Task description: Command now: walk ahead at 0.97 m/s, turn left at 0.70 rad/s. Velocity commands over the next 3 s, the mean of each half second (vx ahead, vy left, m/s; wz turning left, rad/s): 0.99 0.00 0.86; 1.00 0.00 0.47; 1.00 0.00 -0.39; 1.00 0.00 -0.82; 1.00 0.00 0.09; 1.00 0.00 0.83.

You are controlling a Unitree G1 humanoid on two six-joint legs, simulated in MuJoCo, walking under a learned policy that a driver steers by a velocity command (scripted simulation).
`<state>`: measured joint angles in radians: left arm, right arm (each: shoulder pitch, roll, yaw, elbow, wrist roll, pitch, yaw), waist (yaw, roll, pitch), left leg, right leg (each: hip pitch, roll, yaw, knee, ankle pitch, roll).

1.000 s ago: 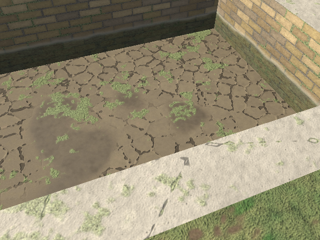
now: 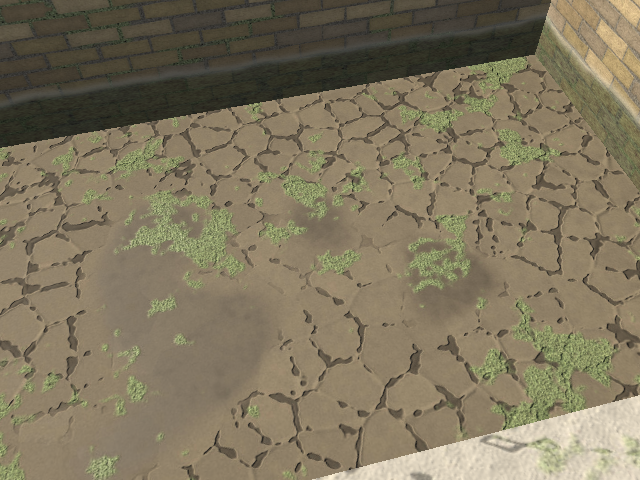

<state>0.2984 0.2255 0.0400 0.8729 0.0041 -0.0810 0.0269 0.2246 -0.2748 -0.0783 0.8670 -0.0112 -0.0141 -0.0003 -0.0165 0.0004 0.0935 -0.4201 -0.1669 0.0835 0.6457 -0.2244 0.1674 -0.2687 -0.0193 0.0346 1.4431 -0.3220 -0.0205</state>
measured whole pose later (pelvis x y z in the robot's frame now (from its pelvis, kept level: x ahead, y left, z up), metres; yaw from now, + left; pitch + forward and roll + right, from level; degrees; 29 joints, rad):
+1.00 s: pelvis +0.19 +0.06 -0.03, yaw +39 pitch +1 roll -2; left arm 0.17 0.21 -0.01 0.62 -0.01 0.03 0.01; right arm -0.07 -0.19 0.01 0.51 -0.02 0.05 -0.02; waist 0.02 0.01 0.01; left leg -0.60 -0.04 -0.03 0.94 -0.37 0.03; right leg -0.42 -0.03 -0.02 0.94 -0.53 0.04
